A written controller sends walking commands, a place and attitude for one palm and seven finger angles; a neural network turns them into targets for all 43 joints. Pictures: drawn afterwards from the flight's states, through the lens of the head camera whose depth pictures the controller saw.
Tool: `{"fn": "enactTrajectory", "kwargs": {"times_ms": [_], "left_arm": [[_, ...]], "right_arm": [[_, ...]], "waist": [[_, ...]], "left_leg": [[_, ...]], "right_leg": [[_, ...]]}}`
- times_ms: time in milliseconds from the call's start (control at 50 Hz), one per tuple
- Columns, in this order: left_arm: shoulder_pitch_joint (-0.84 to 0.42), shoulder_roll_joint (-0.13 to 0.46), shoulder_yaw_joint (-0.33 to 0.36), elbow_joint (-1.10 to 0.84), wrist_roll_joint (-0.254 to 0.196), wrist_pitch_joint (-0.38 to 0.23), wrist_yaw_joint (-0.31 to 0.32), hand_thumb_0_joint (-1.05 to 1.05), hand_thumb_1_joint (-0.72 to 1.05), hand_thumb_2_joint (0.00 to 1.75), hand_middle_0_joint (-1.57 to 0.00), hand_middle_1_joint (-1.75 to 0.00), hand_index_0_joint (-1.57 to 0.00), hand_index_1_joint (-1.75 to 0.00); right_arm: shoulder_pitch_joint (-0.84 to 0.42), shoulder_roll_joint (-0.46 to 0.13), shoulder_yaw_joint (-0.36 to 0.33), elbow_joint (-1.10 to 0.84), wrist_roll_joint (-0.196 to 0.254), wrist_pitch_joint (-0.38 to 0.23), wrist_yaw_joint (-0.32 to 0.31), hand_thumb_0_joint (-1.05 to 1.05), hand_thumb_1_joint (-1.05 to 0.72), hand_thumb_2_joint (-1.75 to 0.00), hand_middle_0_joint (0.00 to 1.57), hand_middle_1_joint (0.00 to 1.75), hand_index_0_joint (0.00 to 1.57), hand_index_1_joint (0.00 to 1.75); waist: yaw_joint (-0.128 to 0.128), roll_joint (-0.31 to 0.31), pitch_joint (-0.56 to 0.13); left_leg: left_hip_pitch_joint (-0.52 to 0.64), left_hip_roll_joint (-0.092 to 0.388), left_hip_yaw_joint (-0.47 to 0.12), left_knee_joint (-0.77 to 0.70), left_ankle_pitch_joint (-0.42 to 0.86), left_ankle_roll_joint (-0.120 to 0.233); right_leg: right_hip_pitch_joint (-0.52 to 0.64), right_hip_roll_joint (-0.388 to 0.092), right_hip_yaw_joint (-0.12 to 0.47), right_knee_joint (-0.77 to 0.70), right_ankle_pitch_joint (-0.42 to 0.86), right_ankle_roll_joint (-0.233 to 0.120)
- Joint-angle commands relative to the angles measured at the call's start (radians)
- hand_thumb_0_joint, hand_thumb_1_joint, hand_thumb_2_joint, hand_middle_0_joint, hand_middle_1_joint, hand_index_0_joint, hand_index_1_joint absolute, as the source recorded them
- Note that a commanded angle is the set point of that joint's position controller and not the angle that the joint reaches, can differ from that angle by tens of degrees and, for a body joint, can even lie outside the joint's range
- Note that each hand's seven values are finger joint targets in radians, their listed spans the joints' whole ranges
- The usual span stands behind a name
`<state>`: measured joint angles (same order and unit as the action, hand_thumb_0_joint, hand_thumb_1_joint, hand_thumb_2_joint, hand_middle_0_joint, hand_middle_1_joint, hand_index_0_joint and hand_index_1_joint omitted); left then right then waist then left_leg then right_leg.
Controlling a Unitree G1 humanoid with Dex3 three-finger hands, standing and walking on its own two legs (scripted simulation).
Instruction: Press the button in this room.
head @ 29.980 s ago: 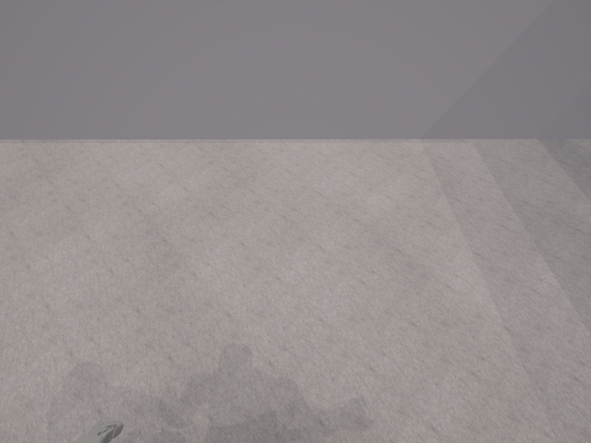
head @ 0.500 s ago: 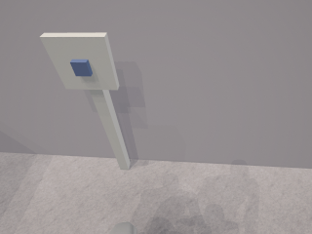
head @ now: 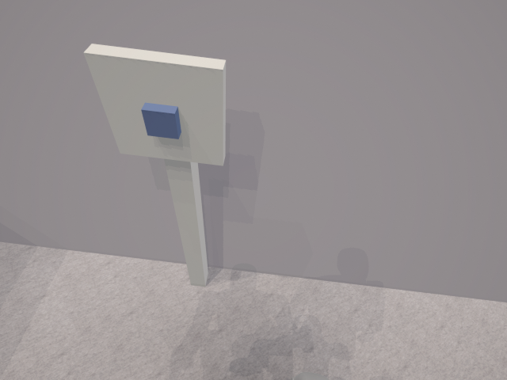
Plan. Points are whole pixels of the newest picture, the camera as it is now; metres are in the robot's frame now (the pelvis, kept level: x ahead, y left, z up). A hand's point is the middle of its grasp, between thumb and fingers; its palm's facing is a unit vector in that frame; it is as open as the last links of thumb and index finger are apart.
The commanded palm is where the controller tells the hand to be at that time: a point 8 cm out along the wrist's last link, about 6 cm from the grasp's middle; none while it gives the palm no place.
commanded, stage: come to a stop and stand still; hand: left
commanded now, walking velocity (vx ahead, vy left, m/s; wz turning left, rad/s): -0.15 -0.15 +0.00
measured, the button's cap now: (162, 120) +0.51 +0.22 +0.11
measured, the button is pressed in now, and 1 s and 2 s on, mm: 0 0 0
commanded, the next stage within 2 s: look again from close up in 0.94 s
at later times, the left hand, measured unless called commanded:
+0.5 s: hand out of the picture +0.04 +0.10 -0.16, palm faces -0.02 -0.97 -0.25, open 7.3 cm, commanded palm none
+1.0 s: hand out of the picture -0.09 +0.07 -0.17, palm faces +0.04 -0.99 -0.15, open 7.4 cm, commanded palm none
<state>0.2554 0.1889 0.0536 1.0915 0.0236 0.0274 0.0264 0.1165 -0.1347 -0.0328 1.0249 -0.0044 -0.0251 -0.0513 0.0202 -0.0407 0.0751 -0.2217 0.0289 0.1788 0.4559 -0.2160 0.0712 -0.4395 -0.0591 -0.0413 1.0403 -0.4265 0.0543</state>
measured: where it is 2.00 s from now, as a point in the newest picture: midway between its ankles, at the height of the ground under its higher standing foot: outside the picture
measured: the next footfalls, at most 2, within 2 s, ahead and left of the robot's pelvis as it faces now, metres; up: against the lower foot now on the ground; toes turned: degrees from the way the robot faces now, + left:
right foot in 0.34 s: +0.00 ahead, -0.19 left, +0.00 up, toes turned -6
left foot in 0.60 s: +0.00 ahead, +0.05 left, +0.00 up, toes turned +4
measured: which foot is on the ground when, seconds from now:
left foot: down 0.00-0.38, up 0.40-0.58, down 0.60-1.00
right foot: up 0.00-0.32, down 0.34-1.00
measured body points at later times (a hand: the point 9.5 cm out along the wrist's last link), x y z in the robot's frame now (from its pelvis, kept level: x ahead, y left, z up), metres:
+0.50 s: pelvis -0.03 -0.08 +0.00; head -0.03 -0.10 +0.45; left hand +0.04 +0.15 -0.14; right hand -0.05 -0.30 -0.18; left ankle -0.01 +0.06 -0.72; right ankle -0.04 -0.19 -0.74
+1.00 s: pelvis -0.05 -0.08 +0.00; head -0.05 -0.08 +0.45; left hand -0.09 +0.12 -0.16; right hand -0.07 -0.30 -0.16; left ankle -0.04 +0.04 -0.74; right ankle -0.04 -0.19 -0.74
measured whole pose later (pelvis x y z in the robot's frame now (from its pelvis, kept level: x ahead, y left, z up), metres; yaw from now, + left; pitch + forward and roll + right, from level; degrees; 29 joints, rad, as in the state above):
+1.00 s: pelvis -0.05 -0.08 +0.00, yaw -1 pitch -2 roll +0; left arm 0.34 0.12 0.00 1.16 0.02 0.00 0.02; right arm 0.29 -0.13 -0.02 1.14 -0.01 0.01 -0.03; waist 0.01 0.00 0.04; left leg -0.17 0.05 0.07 0.40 -0.20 -0.02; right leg -0.18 -0.01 -0.09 0.40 -0.19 -0.02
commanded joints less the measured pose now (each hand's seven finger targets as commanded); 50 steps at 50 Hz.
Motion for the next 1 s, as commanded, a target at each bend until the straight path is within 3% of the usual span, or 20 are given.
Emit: {"fn": "enactTrajectory", "kwargs": {"times_ms": [0, 80, 180, 240, 280, 300, 320, 340, 360, 380, 400, 440, 520, 540, 580, 600, 640, 700, 800, 980], "left_arm": [[0.100, 0.072, 0.031, -0.054, 0.002, 0.035, -0.003, 0.00, 0.90, 0.90, -0.20, -0.30, -0.20, -0.30], [0.041, 0.074, 0.030, -0.099, 0.000, 0.039, -0.006, 0.00, 0.90, 0.90, -0.20, -0.30, -0.20, -0.30], [-0.048, 0.055, 0.005, -0.137, -0.003, 0.022, -0.008, 0.00, 0.90, 0.90, -0.20, -0.30, -0.20, -0.30], [-0.035, 0.057, -0.003, -0.124, -0.008, 0.001, -0.006, 0.00, 0.90, 0.90, -0.20, -0.30, -0.20, -0.30], [0.035, 0.079, -0.001, -0.091, -0.008, -0.014, -0.004, 0.00, 0.90, 0.90, -0.20, -0.30, -0.20, -0.30], [0.039, 0.128, 0.001, -0.086, -0.002, -0.026, 0.002, 0.00, 0.90, 0.90, -0.20, -0.30, -0.20, -0.30], [0.020, 0.187, 0.005, -0.086, 0.002, -0.037, 0.008, 0.00, 0.90, 0.90, -0.20, -0.30, -0.20, -0.30], [-0.005, 0.195, -0.002, -0.096, -0.001, -0.036, 0.006, 0.00, 0.90, 0.90, -0.20, -0.30, -0.20, -0.30], [-0.041, 0.182, -0.009, -0.101, 0.001, -0.032, 0.005, 0.00, 0.90, 0.90, -0.20, -0.30, -0.20, -0.30], [-0.045, 0.176, 0.000, -0.095, -0.001, -0.041, 0.008, 0.00, 0.90, 0.90, -0.20, -0.30, -0.20, -0.30], [-0.064, 0.143, -0.010, -0.083, -0.003, -0.042, 0.010, 0.00, 0.90, 0.90, -0.20, -0.30, -0.20, -0.30], [-0.064, 0.120, -0.016, -0.077, -0.009, -0.041, 0.010, 0.00, 0.90, 0.90, -0.20, -0.30, -0.20, -0.30], [-0.043, 0.104, -0.015, -0.057, -0.014, -0.039, 0.010, 0.00, 0.90, 0.90, -0.20, -0.30, -0.20, -0.30], [-0.042, 0.097, -0.017, -0.051, -0.016, -0.037, 0.010, 0.00, 0.90, 0.90, -0.20, -0.30, -0.20, -0.30], [-0.023, 0.068, -0.025, -0.047, -0.022, -0.032, 0.006, 0.00, 0.90, 0.90, -0.20, -0.30, -0.20, -0.30], [-0.003, 0.057, -0.026, -0.042, -0.021, -0.031, 0.005, 0.00, 0.90, 0.90, -0.20, -0.30, -0.20, -0.30], [-0.001, 0.066, -0.024, -0.027, -0.018, -0.026, 0.007, 0.00, 0.90, 0.90, -0.20, -0.30, -0.20, -0.30], [0.038, 0.067, -0.030, -0.013, -0.017, -0.032, 0.005, 0.00, 0.90, 0.90, -0.20, -0.30, -0.20, -0.30], [0.052, 0.063, -0.032, 0.000, -0.014, -0.039, 0.004, 0.00, 0.90, 0.90, -0.20, -0.30, -0.20, -0.30], [0.112, 0.036, -0.037, 0.022, -0.013, -0.044, 0.006, 0.00, 0.90, 0.90, -0.20, -0.30, -0.20, -0.30]], "right_arm": [[0.103, -0.182, -0.046, -0.009, -0.012, 0.010, -0.011, 0.00, -0.90, -0.90, 0.20, 0.30, 0.20, 0.30], [0.104, -0.175, -0.050, -0.011, -0.016, 0.010, -0.004, 0.00, -0.90, -0.90, 0.20, 0.30, 0.20, 0.30], [0.144, -0.194, -0.061, 0.000, -0.024, 0.019, 0.015, 0.00, -0.90, -0.90, 0.20, 0.30, 0.20, 0.30], [0.156, -0.206, -0.066, 0.009, -0.022, 0.025, 0.024, 0.00, -0.90, -0.90, 0.20, 0.30, 0.20, 0.30], [0.155, -0.197, -0.065, 0.014, -0.012, 0.027, 0.030, 0.00, -0.90, -0.90, 0.20, 0.30, 0.20, 0.30], [0.174, -0.153, -0.060, 0.017, -0.002, 0.028, 0.037, 0.00, -0.90, -0.90, 0.20, 0.30, 0.20, 0.30], [0.169, -0.080, -0.039, -0.003, 0.002, 0.032, 0.040, 0.00, -0.90, -0.90, 0.20, 0.30, 0.20, 0.30], [0.126, -0.076, -0.031, -0.020, 0.000, 0.042, 0.040, 0.00, -0.90, -0.90, 0.20, 0.30, 0.20, 0.30], [0.124, -0.065, -0.031, -0.017, -0.003, 0.049, 0.043, 0.00, -0.90, -0.90, 0.20, 0.30, 0.20, 0.30], [0.136, -0.070, -0.030, -0.006, -0.009, 0.056, 0.038, 0.00, -0.90, -0.90, 0.20, 0.30, 0.20, 0.30], [0.153, -0.088, -0.031, 0.015, -0.010, 0.055, 0.036, 0.00, -0.90, -0.90, 0.20, 0.30, 0.20, 0.30], [0.194, -0.079, -0.027, 0.053, -0.007, 0.055, 0.033, 0.00, -0.90, -0.90, 0.20, 0.30, 0.20, 0.30], [0.210, -0.058, -0.018, 0.080, -0.008, 0.049, 0.029, 0.00, -0.90, -0.90, 0.20, 0.30, 0.20, 0.30], [0.224, -0.059, -0.016, 0.088, -0.008, 0.044, 0.026, 0.00, -0.90, -0.90, 0.20, 0.30, 0.20, 0.30], [0.229, -0.085, -0.010, 0.097, -0.009, 0.029, 0.021, 0.00, -0.90, -0.90, 0.20, 0.30, 0.20, 0.30], [0.214, -0.099, -0.012, 0.095, -0.008, 0.027, 0.019, 0.00, -0.90, -0.90, 0.20, 0.30, 0.20, 0.30], [0.186, -0.088, -0.008, 0.099, -0.008, 0.024, 0.022, 0.00, -0.90, -0.90, 0.20, 0.30, 0.20, 0.30], [0.181, -0.087, -0.007, 0.090, -0.007, 0.022, 0.022, 0.00, -0.90, -0.90, 0.20, 0.30, 0.20, 0.30], [0.218, -0.076, -0.007, 0.092, -0.007, 0.027, 0.022, 0.00, -0.90, -0.90, 0.20, 0.30, 0.20, 0.30], [0.241, -0.066, 0.001, 0.099, -0.006, 0.020, 0.019, 0.00, -0.90, -0.90, 0.20, 0.30, 0.20, 0.30]], "waist": [[-0.008, 0.125, -0.067], [-0.018, 0.196, -0.090], [-0.049, 0.261, -0.102], [-0.045, 0.238, -0.129], [-0.011, 0.169, -0.162], [-0.015, 0.064, -0.165], [-0.028, -0.145, -0.128], [-0.014, -0.165, -0.085], [-0.025, -0.110, -0.072], [-0.026, -0.249, -0.080], [-0.036, -0.238, -0.070], [-0.044, -0.176, -0.063], [-0.040, -0.087, 0.005], [-0.045, -0.052, 0.022], [-0.033, 0.058, 0.032], [-0.016, 0.057, 0.032], [-0.011, 0.142, 0.039], [-0.006, 0.117, 0.016], [-0.028, 0.015, 0.008], [-0.027, 0.026, 0.037]], "left_leg": [[0.055, 0.350, -0.213, -0.131, 0.633, 0.099], [0.090, 0.311, -0.189, -0.120, 0.566, 0.094], [0.086, 0.290, -0.205, -0.116, 0.431, 0.087], [0.080, 0.275, -0.227, -0.089, 0.370, 0.066], [0.021, 0.218, -0.188, -0.017, 0.238, 0.002], [-0.053, 0.164, -0.150, 0.064, 0.109, -0.052], [-0.166, 0.078, -0.086, 0.116, -0.161, -0.099], [-0.141, 0.043, -0.106, 0.181, -0.297, -0.105], [-0.119, 0.041, -0.129, 0.222, -0.291, -0.100], [-0.133, 0.047, -0.140, 0.241, -0.297, -0.101], [-0.118, 0.044, -0.143, 0.252, -0.243, -0.104], [-0.100, 0.033, -0.140, 0.265, -0.188, -0.107], [-0.003, 0.037, -0.135, 0.112, -0.087, -0.107], [0.053, 0.047, -0.145, 0.037, -0.026, -0.102], [0.065, 0.109, -0.220, -0.067, 0.078, -0.076], [0.037, 0.127, -0.235, -0.085, 0.051, -0.068], [-0.023, 0.113, -0.241, -0.137, -0.044, -0.067], [-0.014, 0.096, -0.221, -0.152, -0.085, -0.070], [0.049, 0.072, -0.186, -0.128, -0.072, -0.073], [0.038, 0.070, -0.187, -0.141, -0.065, -0.065]], "right_leg": [[-0.084, -0.012, 0.072, 0.167, 0.043, 0.006], [-0.098, -0.003, 0.068, 0.118, 0.058, 0.015], [0.023, -0.008, -0.003, -0.194, -0.009, 0.003], [0.137, 0.010, -0.037, -0.407, 0.023, -0.011], [0.289, 0.007, -0.050, -0.638, 0.235, -0.016], [0.359, -0.082, 0.050, -0.718, 0.323, -0.040], [0.350, -0.244, 0.211, -0.737, 0.444, -0.098], [0.229, -0.300, 0.219, -0.766, 0.479, -0.167], [0.197, -0.275, 0.160, -0.756, 0.483, -0.189], [0.204, -0.243, 0.181, -0.752, 0.484, -0.190], [0.218, -0.214, 0.153, -0.734, 0.512, -0.182], [0.236, -0.178, 0.102, -0.715, 0.525, -0.174], [0.146, -0.156, 0.104, -0.731, 0.314, -0.153], [0.095, -0.148, 0.111, -0.729, 0.239, -0.137], [0.101, -0.069, 0.075, -0.705, 0.172, -0.083], [0.140, -0.052, 0.073, -0.715, 0.163, -0.069], [0.199, -0.052, 0.061, -0.713, 0.150, -0.059], [0.237, -0.056, 0.073, -0.738, 0.152, -0.061], [0.178, -0.067, 0.092, -0.794, 0.055, -0.063], [0.151, -0.065, 0.091, -0.789, 0.062, -0.064]]}}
